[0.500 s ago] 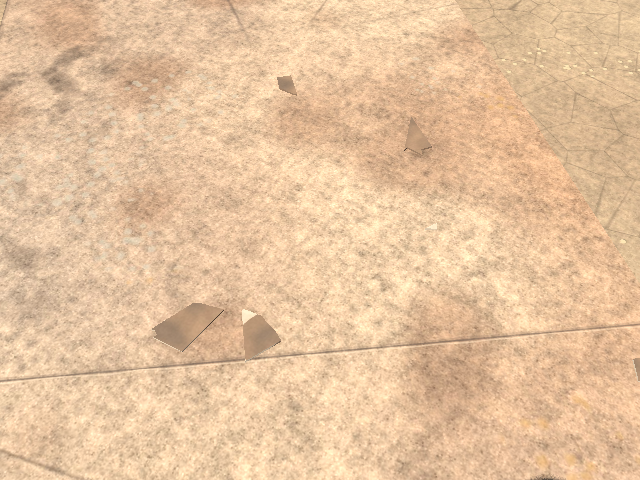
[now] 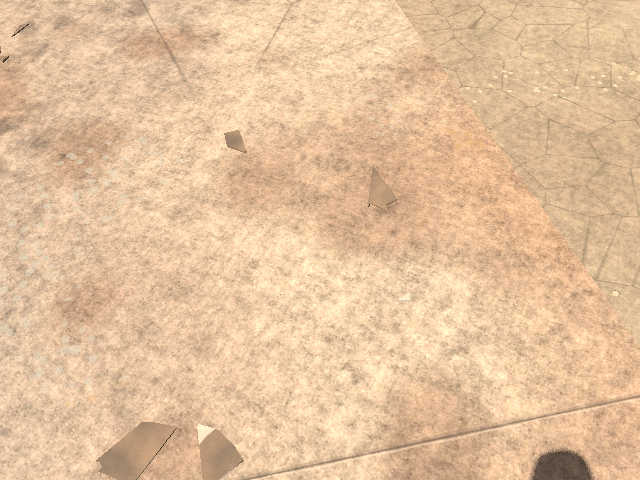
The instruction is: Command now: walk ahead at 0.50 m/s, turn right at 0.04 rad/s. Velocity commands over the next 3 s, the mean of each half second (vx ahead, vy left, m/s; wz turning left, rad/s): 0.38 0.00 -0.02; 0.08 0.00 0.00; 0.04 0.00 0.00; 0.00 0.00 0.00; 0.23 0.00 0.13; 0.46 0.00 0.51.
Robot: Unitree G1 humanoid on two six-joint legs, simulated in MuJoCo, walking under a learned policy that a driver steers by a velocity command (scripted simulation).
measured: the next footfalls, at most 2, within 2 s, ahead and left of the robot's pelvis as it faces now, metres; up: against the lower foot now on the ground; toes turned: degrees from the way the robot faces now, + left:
left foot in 0.36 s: +0.39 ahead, +0.15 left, +0.00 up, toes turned +2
right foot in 0.70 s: +0.36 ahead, -0.10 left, +0.00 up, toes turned +1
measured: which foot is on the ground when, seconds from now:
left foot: up 0.00-0.34, down 0.36-1.00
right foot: down 0.00-0.38, up 0.40-0.68, down 0.70-1.00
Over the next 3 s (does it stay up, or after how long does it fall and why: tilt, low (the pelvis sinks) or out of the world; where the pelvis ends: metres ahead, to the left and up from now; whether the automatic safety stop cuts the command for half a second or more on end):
stays up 0.68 0.09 0.00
